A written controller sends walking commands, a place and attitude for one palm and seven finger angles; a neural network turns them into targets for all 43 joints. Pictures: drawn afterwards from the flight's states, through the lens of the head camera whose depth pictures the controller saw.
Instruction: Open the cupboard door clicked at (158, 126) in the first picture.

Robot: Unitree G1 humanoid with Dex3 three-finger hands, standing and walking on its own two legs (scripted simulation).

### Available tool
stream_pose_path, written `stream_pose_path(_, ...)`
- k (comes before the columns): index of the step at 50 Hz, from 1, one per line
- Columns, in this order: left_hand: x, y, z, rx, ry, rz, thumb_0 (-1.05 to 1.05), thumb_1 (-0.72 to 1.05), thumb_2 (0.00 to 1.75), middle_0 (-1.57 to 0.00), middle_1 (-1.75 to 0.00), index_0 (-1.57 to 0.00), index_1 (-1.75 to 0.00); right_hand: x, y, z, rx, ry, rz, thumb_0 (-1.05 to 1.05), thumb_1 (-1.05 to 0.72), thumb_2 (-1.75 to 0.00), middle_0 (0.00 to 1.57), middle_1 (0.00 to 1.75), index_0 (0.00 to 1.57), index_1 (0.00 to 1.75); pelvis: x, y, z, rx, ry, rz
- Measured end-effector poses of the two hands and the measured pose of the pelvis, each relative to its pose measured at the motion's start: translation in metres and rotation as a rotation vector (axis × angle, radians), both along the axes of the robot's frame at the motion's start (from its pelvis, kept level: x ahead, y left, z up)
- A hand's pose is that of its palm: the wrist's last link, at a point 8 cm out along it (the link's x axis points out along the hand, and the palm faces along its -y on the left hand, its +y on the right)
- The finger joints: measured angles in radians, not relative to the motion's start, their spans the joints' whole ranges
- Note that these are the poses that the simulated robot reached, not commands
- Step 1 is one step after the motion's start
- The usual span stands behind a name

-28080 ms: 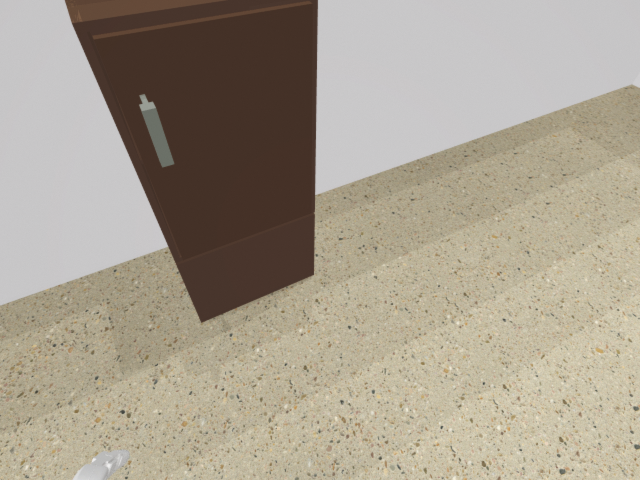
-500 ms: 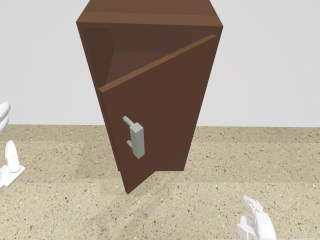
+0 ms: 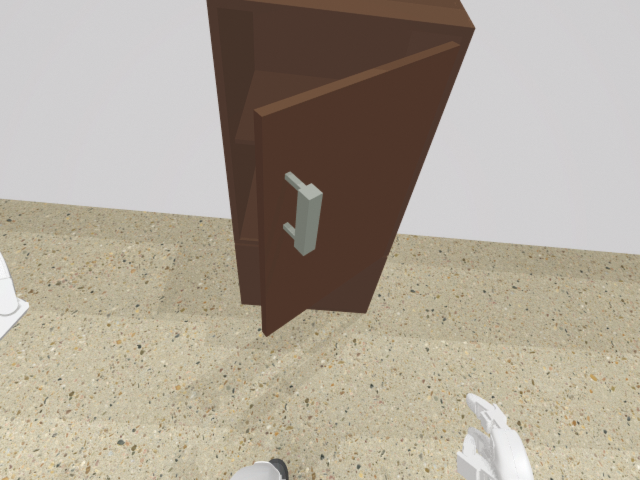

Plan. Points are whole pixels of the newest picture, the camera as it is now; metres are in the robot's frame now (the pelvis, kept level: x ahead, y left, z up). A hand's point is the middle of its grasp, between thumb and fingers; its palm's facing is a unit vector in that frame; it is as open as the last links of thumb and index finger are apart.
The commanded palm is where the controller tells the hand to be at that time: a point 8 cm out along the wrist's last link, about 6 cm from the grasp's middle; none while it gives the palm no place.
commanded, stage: stop stepping back and stand still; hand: left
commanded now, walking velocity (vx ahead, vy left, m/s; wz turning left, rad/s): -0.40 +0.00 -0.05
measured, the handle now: (298, 213) +0.48 +0.07 +0.04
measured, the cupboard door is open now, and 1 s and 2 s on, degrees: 42 42 42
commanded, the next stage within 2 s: none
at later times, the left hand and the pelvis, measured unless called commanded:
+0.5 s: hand (8, 415) +0.13 +0.24 +0.18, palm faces +0.38 -0.84 -0.38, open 7.4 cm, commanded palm +0.05 +0.27 +0.19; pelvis -0.12 -0.01 +0.00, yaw -6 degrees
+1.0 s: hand out of the picture +0.05 +0.22 +0.16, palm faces +0.36 -0.80 -0.48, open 7.4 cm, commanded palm -0.01 +0.27 +0.19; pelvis -0.18 -0.02 +0.00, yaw -5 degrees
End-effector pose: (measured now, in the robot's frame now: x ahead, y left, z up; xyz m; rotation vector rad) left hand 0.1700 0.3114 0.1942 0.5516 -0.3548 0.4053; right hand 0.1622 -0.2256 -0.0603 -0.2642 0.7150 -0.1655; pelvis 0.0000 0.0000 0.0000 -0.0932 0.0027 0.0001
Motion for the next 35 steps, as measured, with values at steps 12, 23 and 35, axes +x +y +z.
stream_pose_path(12, -0.062, -0.047, -0.003, 0.026, 0.053, -0.178, 0.01, 0.89, 0.90, -0.21, -0.30, -0.21, -0.30, -0.072, -0.009, -0.013, 0.022, -0.016, 0.015, 0.01, -0.91, -0.90, 0.20, 0.30, 0.21, 0.30, -0.080, -0.010, -0.011, 0.051, 0.049, -0.081)
stream_pose_path(23, -0.069, -0.021, -0.002, -0.072, -0.006, -0.068, 0.01, 0.88, 0.90, -0.21, -0.30, -0.21, -0.30, -0.169, -0.032, -0.017, 0.008, 0.008, -0.165, 0.01, -0.91, -0.90, 0.20, 0.30, 0.21, 0.30, -0.107, -0.005, -0.005, 0.085, -0.059, -0.108)
stream_pose_path(35, -0.158, -0.069, 0.013, 0.060, 0.060, -0.183, 0.01, 0.88, 0.90, -0.22, -0.30, -0.22, -0.30, -0.234, -0.054, -0.019, 0.009, 0.102, -0.163, 0.01, -0.91, -0.90, 0.20, 0.30, 0.21, 0.30, -0.161, -0.022, 0.005, 0.138, -0.018, -0.119)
